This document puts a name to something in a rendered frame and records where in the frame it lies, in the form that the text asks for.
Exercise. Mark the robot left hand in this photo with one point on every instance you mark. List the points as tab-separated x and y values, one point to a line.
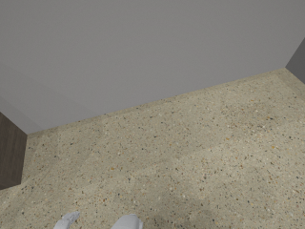
67	220

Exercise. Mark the cupboard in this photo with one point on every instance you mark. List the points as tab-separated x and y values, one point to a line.
13	142

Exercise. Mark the robot left thigh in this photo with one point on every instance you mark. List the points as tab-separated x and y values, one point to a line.
128	222

